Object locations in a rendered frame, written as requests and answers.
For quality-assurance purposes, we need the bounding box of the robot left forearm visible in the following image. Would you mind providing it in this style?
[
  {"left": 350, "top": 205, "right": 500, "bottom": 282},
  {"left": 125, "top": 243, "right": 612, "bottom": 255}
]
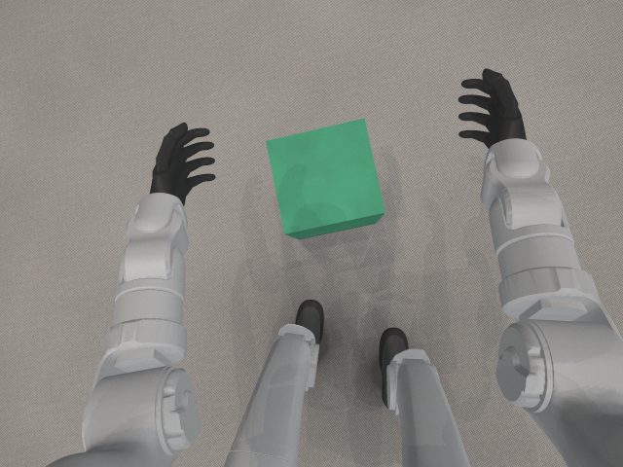
[{"left": 82, "top": 193, "right": 189, "bottom": 451}]

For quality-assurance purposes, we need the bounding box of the left robot hand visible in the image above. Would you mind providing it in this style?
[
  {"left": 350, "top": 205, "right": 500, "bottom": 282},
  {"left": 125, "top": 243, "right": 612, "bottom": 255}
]
[{"left": 150, "top": 123, "right": 216, "bottom": 206}]

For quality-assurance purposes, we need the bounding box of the right robot hand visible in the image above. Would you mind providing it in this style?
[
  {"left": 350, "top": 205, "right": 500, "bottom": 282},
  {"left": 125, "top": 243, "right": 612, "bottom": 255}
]
[{"left": 458, "top": 68, "right": 527, "bottom": 149}]

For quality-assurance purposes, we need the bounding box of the robot foot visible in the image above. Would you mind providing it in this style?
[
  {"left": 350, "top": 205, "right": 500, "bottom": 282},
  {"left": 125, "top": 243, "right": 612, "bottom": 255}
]
[
  {"left": 379, "top": 328, "right": 409, "bottom": 408},
  {"left": 295, "top": 300, "right": 324, "bottom": 344}
]

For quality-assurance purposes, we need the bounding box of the left robot upper arm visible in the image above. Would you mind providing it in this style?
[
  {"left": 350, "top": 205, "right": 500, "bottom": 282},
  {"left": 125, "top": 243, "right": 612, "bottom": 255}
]
[{"left": 46, "top": 365, "right": 201, "bottom": 467}]

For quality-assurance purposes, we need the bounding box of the carton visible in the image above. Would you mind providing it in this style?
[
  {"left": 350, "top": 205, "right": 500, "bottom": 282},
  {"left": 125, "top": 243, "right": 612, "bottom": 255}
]
[{"left": 266, "top": 118, "right": 385, "bottom": 239}]

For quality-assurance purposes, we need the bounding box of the right robot foot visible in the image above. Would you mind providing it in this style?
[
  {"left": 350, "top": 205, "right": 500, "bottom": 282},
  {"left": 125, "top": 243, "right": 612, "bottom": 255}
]
[{"left": 379, "top": 328, "right": 409, "bottom": 408}]

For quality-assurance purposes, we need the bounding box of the right robot upper arm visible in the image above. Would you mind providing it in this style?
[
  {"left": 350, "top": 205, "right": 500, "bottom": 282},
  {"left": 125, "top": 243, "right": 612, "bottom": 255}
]
[{"left": 495, "top": 319, "right": 623, "bottom": 467}]

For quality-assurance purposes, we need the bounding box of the robot right forearm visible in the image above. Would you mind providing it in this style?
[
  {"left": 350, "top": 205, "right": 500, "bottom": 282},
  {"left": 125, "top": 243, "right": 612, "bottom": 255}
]
[{"left": 480, "top": 138, "right": 623, "bottom": 341}]

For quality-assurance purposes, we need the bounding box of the left robot foot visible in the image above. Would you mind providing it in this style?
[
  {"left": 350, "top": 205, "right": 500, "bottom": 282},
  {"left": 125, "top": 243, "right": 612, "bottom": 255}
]
[{"left": 295, "top": 300, "right": 324, "bottom": 344}]

